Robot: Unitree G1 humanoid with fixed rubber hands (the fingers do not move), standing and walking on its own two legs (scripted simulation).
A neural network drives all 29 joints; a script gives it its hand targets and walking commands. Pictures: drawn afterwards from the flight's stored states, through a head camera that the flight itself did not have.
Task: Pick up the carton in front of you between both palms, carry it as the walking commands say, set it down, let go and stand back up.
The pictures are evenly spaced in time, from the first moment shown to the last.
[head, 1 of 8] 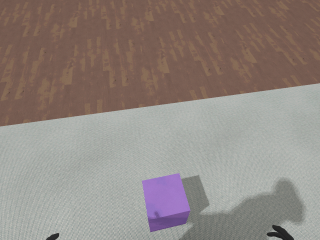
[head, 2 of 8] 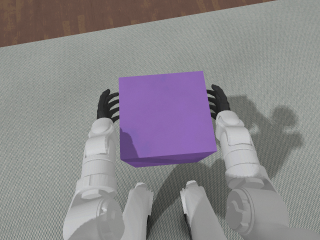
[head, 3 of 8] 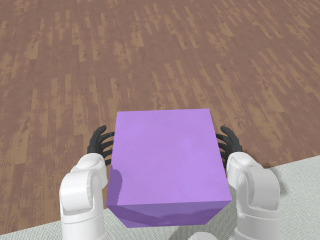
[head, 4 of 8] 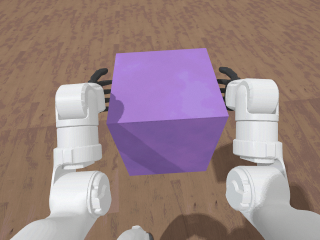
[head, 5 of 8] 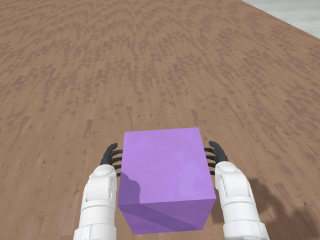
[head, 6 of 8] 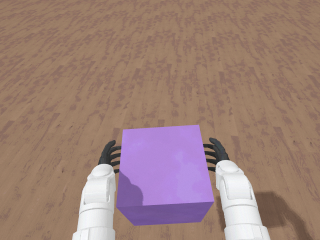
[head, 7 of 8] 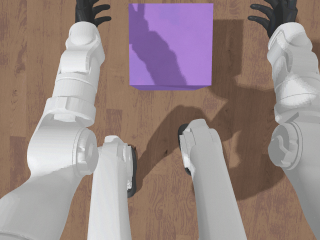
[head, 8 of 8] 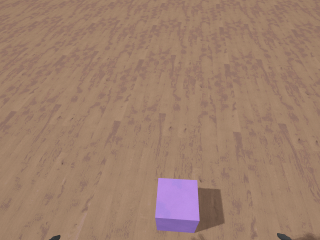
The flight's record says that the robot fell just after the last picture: no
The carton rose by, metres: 1.18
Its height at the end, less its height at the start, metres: +0.44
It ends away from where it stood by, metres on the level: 5.43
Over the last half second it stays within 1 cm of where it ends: yes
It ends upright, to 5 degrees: yes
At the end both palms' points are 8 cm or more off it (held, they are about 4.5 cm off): yes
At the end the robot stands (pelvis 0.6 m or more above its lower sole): yes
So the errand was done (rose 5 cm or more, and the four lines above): yes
